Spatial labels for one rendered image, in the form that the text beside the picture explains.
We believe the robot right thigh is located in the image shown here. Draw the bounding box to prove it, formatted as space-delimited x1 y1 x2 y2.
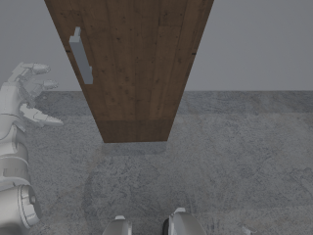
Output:
168 211 207 235

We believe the left robot hand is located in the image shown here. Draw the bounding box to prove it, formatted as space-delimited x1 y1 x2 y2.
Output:
0 62 64 127

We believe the right robot hand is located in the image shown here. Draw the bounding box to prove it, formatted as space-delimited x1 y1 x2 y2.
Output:
242 224 262 235

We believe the left robot forearm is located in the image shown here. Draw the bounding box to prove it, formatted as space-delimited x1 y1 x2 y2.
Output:
0 114 31 191

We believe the cupboard door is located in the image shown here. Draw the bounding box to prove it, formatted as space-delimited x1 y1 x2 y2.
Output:
50 0 208 120

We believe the handle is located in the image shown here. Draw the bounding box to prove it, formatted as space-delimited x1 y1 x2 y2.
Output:
68 26 94 84

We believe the robot left upper arm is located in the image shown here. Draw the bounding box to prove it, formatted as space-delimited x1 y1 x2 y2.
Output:
0 184 42 235

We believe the left robot shin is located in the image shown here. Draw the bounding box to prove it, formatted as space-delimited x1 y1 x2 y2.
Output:
115 215 125 219

